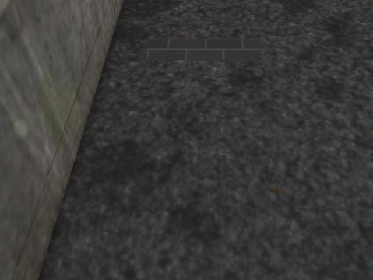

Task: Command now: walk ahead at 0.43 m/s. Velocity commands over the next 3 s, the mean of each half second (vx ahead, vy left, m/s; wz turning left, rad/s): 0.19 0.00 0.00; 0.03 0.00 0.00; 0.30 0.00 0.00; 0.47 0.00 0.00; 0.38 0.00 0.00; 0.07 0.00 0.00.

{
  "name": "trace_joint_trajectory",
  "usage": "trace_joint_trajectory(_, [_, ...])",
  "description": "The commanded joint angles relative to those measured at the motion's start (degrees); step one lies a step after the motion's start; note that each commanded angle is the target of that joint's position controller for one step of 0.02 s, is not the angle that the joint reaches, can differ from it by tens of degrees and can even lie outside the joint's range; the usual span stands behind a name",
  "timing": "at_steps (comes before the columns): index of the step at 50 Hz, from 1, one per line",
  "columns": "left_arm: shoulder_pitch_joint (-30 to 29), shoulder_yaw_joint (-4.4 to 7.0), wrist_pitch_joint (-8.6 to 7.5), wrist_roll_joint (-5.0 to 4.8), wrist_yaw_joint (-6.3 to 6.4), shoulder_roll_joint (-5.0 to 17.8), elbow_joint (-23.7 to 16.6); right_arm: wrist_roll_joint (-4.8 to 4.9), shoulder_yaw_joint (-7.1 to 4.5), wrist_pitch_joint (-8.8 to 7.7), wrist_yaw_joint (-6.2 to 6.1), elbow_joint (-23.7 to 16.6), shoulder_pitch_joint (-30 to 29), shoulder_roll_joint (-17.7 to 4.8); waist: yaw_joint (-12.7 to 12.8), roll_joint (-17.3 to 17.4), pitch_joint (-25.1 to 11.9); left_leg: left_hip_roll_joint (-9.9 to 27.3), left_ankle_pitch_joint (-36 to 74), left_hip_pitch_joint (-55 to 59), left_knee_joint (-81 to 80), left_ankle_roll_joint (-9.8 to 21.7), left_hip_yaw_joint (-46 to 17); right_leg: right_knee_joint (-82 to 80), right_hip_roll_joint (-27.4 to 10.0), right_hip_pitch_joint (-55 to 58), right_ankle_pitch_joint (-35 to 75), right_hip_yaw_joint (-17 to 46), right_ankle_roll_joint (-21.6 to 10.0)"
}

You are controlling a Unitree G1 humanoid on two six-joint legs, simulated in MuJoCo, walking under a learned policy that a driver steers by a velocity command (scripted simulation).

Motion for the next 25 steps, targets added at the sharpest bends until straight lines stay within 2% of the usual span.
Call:
trace_joint_trajectory(1, [1.3,2.40,-1.07,-0.12,0.59,9.8,-1.4,0.01,0.85,-1.47,0.26,-8.3,-12.8,-0.3,1.4,-6.2,5.8,-2.5,9.8,1.1,-13.3,-1.4,3.2,-5.5,-11.5,-7.0,28.9,4.8,-6.2])
trace_joint_trajectory(3, [1.3,2.66,-1.41,-0.03,0.58,10.6,0.1,0.28,0.20,-1.60,0.08,-9.2,-12.1,-2.5,0.1,-8.1,6.3,-3.9,14.6,8.8,-17.5,-0.9,2.6,-5.6,-12.1,-9.8,31.8,4.4,-5.0])
trace_joint_trajectory(4, [0.6,2.57,-1.50,0.00,0.62,10.1,0.6,0.35,-0.53,-1.70,-0.06,-9.0,-10.3,-4.3,-1.5,-8.6,5.4,-4.4,15.3,11.8,-19.1,-0.1,1.6,-3.3,-12.2,-8.6,36.3,4.0,-3.8])
trace_joint_trajectory(5, [-0.5,2.59,-1.59,0.18,0.73,10.3,0.7,0.25,-1.20,-1.81,-0.27,-8.2,-7.0,-5.9,-3.4,-9.2,2.8,-5.6,15.4,15.9,-19.5,0.6,1.5,0.3,-12.1,-6.8,44.5,3.8,-2.6])
trace_joint_trajectory(6, [-2.4,2.80,-1.25,0.62,1.02,10.8,0.3,0.00,-1.98,-1.83,-0.71,-6.3,-0.8,-7.3,-6.6,-9.6,-1.4,-7.2,15.1,22.9,-18.8,1.5,1.7,6.8,-11.4,-6.0,53.3,3.2,-1.2])
trace_joint_trajectory(7, [-4.8,2.78,-0.82,1.05,1.10,11.1,-0.2,-0.02,-2.56,-1.51,-1.13,-4.0,6.8,-8.2,-11.1,-8.7,-5.8,-6.4,18.6,31.0,-20.4,2.9,0.7,15.9,-10.1,-6.7,58.3,2.2,0.8])
trace_joint_trajectory(8, [-5.7,2.24,-0.85,2.10,1.57,9.7,-1.5,-0.68,-3.21,-1.25,-1.67,-2.0,14.6,-11.0,-13.6,-4.5,-12.2,0.4,30.9,42.9,-19.0,6.1,-5.1,28.9,-8.2,-12.6,48.3,2.5,2.8])
trace_joint_trajectory(9, [5.9,0.07,-0.72,2.43,1.29,1.4,0.2,-2.39,-3.18,-1.07,-1.49,-0.8,17.1,-14.0,-7.1,15.2,-22.3,18.7,52.3,58.9,-17.9,17.4,-25.5,54.9,2.2,-26.3,-8.6,0.7,6.6])
trace_joint_trajectory(10, [11.0,0.48,-0.44,0.71,1.16,4.4,3.8,-1.68,-2.28,-0.78,-0.73,-0.1,17.7,-9.1,-7.8,11.8,-29.5,22.3,47.1,58.2,-24.7,21.7,-37.6,65.6,4.8,-28.2,-20.6,6.8,7.3])
trace_joint_trajectory(11, [5.0,1.87,0.11,-0.65,1.40,8.9,2.8,-0.10,-2.08,-0.84,-0.56,-1.3,10.0,-7.7,-6.3,6.1,-18.5,19.7,38.0,47.2,-27.6,19.2,-30.4,66.1,0.8,-30.9,-17.2,5.0,7.2])
trace_joint_trajectory(12, [-0.7,1.94,0.68,-0.42,2.16,9.1,1.2,0.31,-1.35,-0.81,-0.65,-1.9,4.6,-5.2,-5.3,1.9,-10.7,16.2,33.7,38.5,-29.6,16.3,-23.4,62.7,-2.3,-31.8,-13.7,1.9,7.1])
trace_joint_trajectory(13, [-3.8,2.17,1.30,0.11,2.89,9.0,0.8,-0.03,-0.44,-0.79,-0.72,-1.7,2.0,-3.0,-4.4,-0.7,-6.4,13.6,33.6,31.4,-31.7,14.6,-18.5,59.2,-4.0,-30.9,-11.2,0.4,7.4])
trace_joint_trajectory(14, [-4.2,2.35,1.97,0.62,3.37,8.2,0.2,-0.72,-0.30,-0.82,-0.90,-0.9,1.2,-3.3,-2.8,0.7,-5.5,11.6,31.8,25.9,-33.6,13.4,-15.1,54.8,-5.6,-26.7,-8.3,0.0,7.5])
trace_joint_trajectory(16, [-4.1,1.88,2.81,0.86,3.94,5.2,-0.2,-1.35,-0.18,-0.63,-1.00,0.4,-0.5,-3.5,-0.8,4.0,-4.9,9.1,30.9,19.5,-36.0,12.6,-10.6,45.2,-5.8,-19.8,-6.5,-1.5,8.2])
trace_joint_trajectory(18, [-5.5,1.37,3.42,1.07,4.42,3.5,-0.6,-1.68,-0.34,-0.47,-1.24,1.3,-1.4,-4.6,-0.3,4.7,-5.4,8.8,31.0,16.9,-36.3,13.0,-8.6,35.1,-5.7,-15.9,-7.3,-2.7,8.9])
trace_joint_trajectory(20, [-7.8,1.36,4.29,1.21,4.36,4.3,-0.9,-1.09,-0.99,0.33,-1.71,2.1,-0.5,-6.8,-1.3,4.3,-7.0,9.3,16.9,16.9,-37.7,12.8,-9.5,28.2,-6.0,-12.6,-1.5,-3.0,8.7])
trace_joint_trajectory(22, [-9.7,1.61,5.11,1.16,4.13,5.4,-0.9,-0.55,-1.05,1.33,-2.09,2.2,-1.5,-7.6,-1.2,4.0,-5.1,8.5,-4.9,13.2,-40.1,11.1,-10.7,22.3,-5.5,-9.0,5.6,-3.9,7.7])
trace_joint_trajectory(23, [-10.3,1.56,5.22,1.54,4.00,5.2,-0.9,-0.44,-0.72,1.70,-2.23,2.2,-2.3,-7.1,-0.6,4.2,-3.4,7.8,-12.6,10.5,-40.8,9.7,-11.1,19.3,-5.0,-6.8,7.7,-4.6,7.0])
trace_joint_trajectory(24, [-10.5,1.43,5.26,2.34,3.56,4.6,-0.7,-1.12,0.00,2.27,-2.19,2.4,-2.1,-5.4,0.0,4.9,-2.4,6.5,-18.5,8.6,-40.2,8.0,-10.7,17.5,-5.1,-5.4,6.2,-4.5,6.3])
trace_joint_trajectory(25, [-10.0,1.50,5.13,2.63,3.39,5.4,-0.3,-1.20,0.55,2.54,-2.10,3.0,-0.6,-3.7,-0.1,4.1,-1.1,5.2,-22.6,7.9,-38.9,5.5,-10.5,15.0,-6.3,-4.9,6.3,-3.7,5.5])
